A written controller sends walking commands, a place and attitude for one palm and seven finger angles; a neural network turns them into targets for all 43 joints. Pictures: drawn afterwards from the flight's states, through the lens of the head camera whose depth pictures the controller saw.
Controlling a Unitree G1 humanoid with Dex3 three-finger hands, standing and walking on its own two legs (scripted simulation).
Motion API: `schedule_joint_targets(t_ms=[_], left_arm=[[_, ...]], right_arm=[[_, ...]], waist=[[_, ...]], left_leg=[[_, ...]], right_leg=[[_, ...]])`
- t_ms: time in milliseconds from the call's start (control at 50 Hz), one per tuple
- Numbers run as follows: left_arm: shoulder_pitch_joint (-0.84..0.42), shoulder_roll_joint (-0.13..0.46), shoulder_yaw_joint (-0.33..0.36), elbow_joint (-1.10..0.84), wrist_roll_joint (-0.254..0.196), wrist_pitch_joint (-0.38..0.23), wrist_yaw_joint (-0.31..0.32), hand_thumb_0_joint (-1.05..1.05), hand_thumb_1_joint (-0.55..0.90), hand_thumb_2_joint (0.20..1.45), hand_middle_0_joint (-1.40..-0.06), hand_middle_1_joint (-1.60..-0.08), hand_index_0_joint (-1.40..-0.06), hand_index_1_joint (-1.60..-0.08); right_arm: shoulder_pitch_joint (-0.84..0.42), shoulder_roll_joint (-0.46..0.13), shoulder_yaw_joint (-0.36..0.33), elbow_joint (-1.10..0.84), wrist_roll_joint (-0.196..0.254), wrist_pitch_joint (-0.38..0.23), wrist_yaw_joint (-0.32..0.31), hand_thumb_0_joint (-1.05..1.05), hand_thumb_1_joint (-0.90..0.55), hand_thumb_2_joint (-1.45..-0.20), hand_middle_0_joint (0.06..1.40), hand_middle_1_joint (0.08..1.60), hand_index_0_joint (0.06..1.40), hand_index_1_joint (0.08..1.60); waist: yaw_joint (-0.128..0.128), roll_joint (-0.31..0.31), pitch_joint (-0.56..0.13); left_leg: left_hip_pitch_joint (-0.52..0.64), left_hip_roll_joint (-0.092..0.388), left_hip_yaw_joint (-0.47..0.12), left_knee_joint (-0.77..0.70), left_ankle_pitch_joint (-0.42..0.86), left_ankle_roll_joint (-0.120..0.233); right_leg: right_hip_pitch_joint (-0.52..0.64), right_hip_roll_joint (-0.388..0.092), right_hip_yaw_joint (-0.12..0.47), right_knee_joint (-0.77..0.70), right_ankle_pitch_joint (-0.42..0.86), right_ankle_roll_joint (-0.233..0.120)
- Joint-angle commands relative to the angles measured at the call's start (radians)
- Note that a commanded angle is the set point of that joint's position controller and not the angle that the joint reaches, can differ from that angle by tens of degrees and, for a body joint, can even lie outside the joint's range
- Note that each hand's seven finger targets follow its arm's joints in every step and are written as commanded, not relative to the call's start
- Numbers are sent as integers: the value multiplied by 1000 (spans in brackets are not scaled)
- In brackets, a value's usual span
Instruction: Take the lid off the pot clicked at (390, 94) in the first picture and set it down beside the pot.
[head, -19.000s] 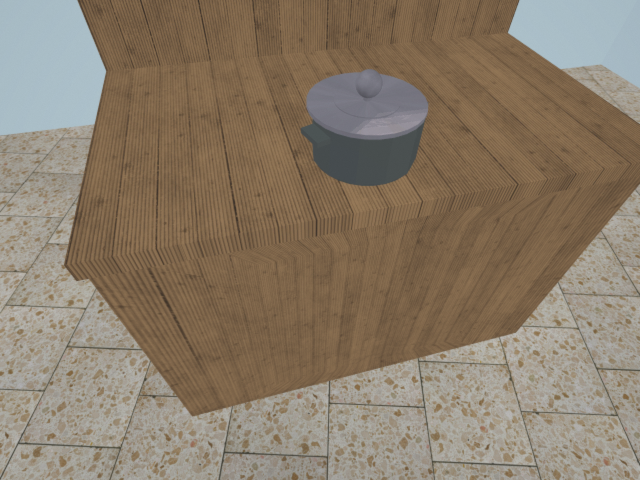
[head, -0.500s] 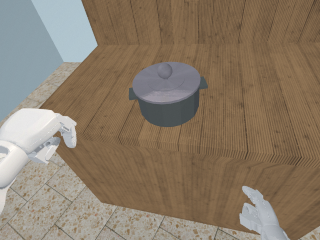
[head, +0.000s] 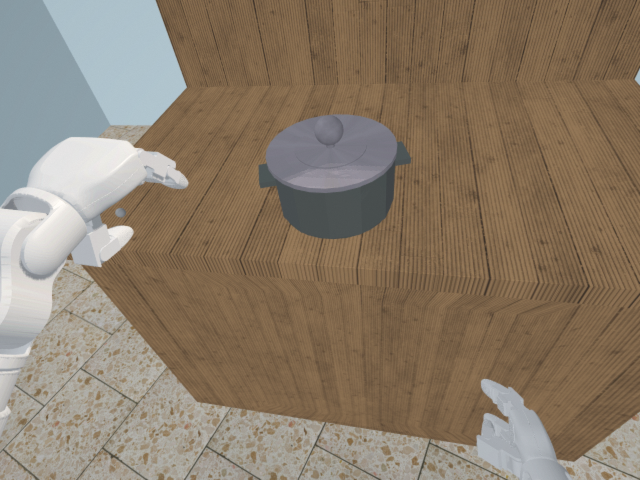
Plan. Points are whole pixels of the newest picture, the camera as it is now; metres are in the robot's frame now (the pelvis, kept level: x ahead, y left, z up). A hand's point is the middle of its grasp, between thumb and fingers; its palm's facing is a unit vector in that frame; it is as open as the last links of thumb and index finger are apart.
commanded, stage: reach forward and open the fingers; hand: left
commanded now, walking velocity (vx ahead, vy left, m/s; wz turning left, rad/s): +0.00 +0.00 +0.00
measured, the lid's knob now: (328, 130) +0.57 +0.06 +0.17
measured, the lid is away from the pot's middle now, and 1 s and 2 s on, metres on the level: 0.00 0.00 0.00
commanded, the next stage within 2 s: move the open hand above the knob in 0.22 s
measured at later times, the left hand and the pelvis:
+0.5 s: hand (125, 160) +0.35 +0.24 +0.27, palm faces +0.03 +0.04 -1.00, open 9.8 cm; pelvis +0.01 -0.01 +0.00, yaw +1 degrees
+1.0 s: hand (232, 155) +0.40 +0.14 +0.24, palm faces -0.04 +0.10 -0.99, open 9.8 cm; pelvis +0.03 -0.02 +0.00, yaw +0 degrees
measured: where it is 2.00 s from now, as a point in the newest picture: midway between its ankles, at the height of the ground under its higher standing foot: outside the picture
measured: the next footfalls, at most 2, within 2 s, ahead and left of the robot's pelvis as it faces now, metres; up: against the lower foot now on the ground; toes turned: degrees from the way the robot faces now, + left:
none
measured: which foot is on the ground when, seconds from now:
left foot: down 0.00-1.00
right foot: down 0.00-1.00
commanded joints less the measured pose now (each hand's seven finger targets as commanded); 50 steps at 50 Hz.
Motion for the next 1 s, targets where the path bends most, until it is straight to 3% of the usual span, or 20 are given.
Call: schedule_joint_targets(t_ms=[0, 60, 100, 180, 220, 280, 320, 380, 440, 480, 520, 580, 620, 680, 700, 780, 800, 840, 900, 980], left_arm=[[-494, 402, 264, -65, 46, 11, 47, 0, -358, 1658, -880, -81, -880, -81], [-538, 343, 214, 13, 37, 17, 41, 0, -359, 1664, -882, -81, -882, -81], [-471, 280, 172, 3, 25, 22, 19, 0, -360, 1670, -883, -81, -883, -81], [-280, 137, 82, -3, 15, 42, -11, 0, -364, 1688, -886, -81, -886, -81], [-419, 229, 115, -59, 33, 40, -16, 0, -366, 1698, -889, -81, -889, -81], [-559, 432, 270, -113, 49, 30, 10, 0, -368, 1705, -890, -81, -890, -81], [-685, 471, 281, -109, 61, 31, 8, 0, -368, 1704, -890, -81, -890, -81], [-546, 311, 203, -29, 25, 49, -1, 0, -368, 1704, -890, -81, -890, -81], [-442, 130, 44, 76, 15, 81, -35, 0, -368, 1704, -890, -81, -890, -81], [-380, 40, -24, 17, 17, 85, -34, 0, -368, 1704, -890, -81, -890, -81], [-542, 85, -40, -157, 30, 81, -31, 0, -368, 1704, -890, -81, -890, -81], [-684, 377, 198, -224, 63, 85, 18, 0, -368, 1704, -890, -81, -890, -81], [-846, 449, 235, -122, 93, 100, 24, 0, -368, 1704, -890, -81, -890, -81], [-723, 294, 162, 119, 62, 125, 21, 0, -368, 1704, -890, -81, -890, -81], [-675, 194, 72, 188, 63, 138, 1, 0, -368, 1704, -890, -81, -890, -81], [-389, -134, -162, 15, 18, 161, -33, 0, -368, 1704, -890, -81, -890, -81], [-459, -162, -225, -22, 28, 167, -46, 0, -368, 1704, -890, -81, -890, -81], [-675, 4, -130, -76, 62, 163, -18, 0, -368, 1704, -890, -81, -890, -81], [-1076, 369, 108, -96, 131, 148, 41, 0, -368, 1704, -890, -81, -890, -81], [-1016, 328, 129, 100, 91, 149, 62, 0, -368, 1704, -890, -81, -890, -81]], right_arm=[[-184, -105, -28, -166, -3, -55, -13, 0, -900, -900, 200, 300, 200, 300], [-177, -103, -30, -163, 4, -52, -15, 0, -900, -900, 200, 300, 200, 300], [-180, -96, -31, -180, 5, -55, -3, 0, -900, -900, 200, 300, 200, 300], [-168, -94, -33, -210, 18, -51, 16, 0, -900, -900, 200, 300, 200, 300], [-187, -101, -30, -201, 14, -41, 9, 0, -900, -900, 200, 300, 200, 300], [-176, -116, -26, -195, 2, -56, -10, 0, -900, -900, 200, 300, 200, 300], [-197, -98, -23, -181, -4, -62, -21, 0, -900, -900, 200, 300, 200, 300], [-160, -100, -33, -178, 3, -70, -7, 0, -900, -900, 200, 300, 200, 300], [-166, -102, -31, -166, 13, -34, 12, 0, -900, -900, 200, 300, 200, 300], [-176, -100, -33, -202, 24, -40, 26, 0, -900, -900, 200, 300, 200, 300], [-221, -89, -30, -210, 23, -37, 26, 0, -900, -900, 200, 300, 200, 300], [-204, -108, -25, -196, 2, -52, 12, 0, -900, -900, 200, 300, 200, 300], [-204, -95, -20, -159, -5, -49, -1, 0, -900, -900, 200, 300, 200, 300], [-152, -103, -23, -136, 6, -24, 13, 0, -900, -900, 200, 300, 200, 300], [-162, -94, -19, -132, 2, -5, 23, 0, -900, -900, 200, 300, 200, 300], [-215, -82, -27, -230, 30, 9, 71, 0, -900, -900, 200, 300, 200, 300], [-241, -76, -19, -221, 28, 24, 75, 0, -900, -900, 200, 300, 200, 300], [-247, -87, -16, -208, 24, 26, 56, 0, -900, -900, 200, 300, 200, 300], [-203, -92, -3, -179, 3, -4, 15, 0, -900, -900, 200, 300, 200, 300], [-150, -90, -12, -132, 1, -28, 5, 0, -900, -900, 200, 300, 200, 300]], waist=[[6, -45, -249], [2, -46, -210], [7, -41, -265], [-8, -100, -228], [-8, -119, -223], [-6, -40, -290], [6, -8, -350], [-8, -8, -334], [-18, -139, -191], [-31, -118, -229], [-25, -87, -299], [-11, -39, -411], [-1, -20, -427], [-17, -75, -303], [-13, -125, -273], [-26, -143, -324], [-38, -175, -305], [-49, -180, -266], [-28, -77, -425], [-16, -36, -473]], left_leg=[[109, 21, -112, -128, -217, -25], [100, 24, -114, -130, -237, -28], [123, 17, -108, -118, -199, -26], [136, 20, -89, -79, -146, -20], [109, 17, -76, -96, -183, -14], [148, 9, -88, -67, -115, -9], [160, 4, -90, -69, -57, -10], [202, -1, -98, -34, 34, -14], [113, 6, -71, -66, -56, -19], [166, 3, -65, -30, -7, -17], [185, -1, -63, -51, -20, -10], [230, -4, -86, -23, 67, -6], [202, -9, -84, -37, 116, -11], [168, -3, -85, -32, 102, -22], [129, -6, -69, -51, 75, -24], [201, -8, -43, -3, 119, -17], [160, -12, -34, -28, 53, -15], [138, -6, -38, -45, -32, -9], [168, -19, -66, -54, -2, -3], [203, -15, -78, -21, 126, -12]], right_leg=[[-18, 55, 5, -94, -158, -33], [-49, 52, -2, -89, -168, -30], [-25, 50, 8, -91, -134, -35], [-58, 61, 7, -90, -95, -32], [-50, 47, 2, -101, -137, -23], [-18, 58, 19, -90, -117, -35], [23, 41, 22, -83, -87, -37], [-1, 56, 18, -77, 16, -43], [-53, 48, -9, -111, -31, -25], [-61, 56, 3, -90, 9, -33], [-19, 42, 4, -91, -5, -28], [44, 53, 26, -62, 54, -42], [81, 41, 27, -55, 92, -45], [8, 56, 7, -70, 89, -51], [11, 47, 0, -83, 78, -46], [-10, 49, 4, -61, 145, -37], [-14, 44, -8, -84, 94, -30], [-34, 46, -3, -92, -2, -25], [71, 49, 32, -75, -15, -42], [98, 43, 34, -44, 137, -56]])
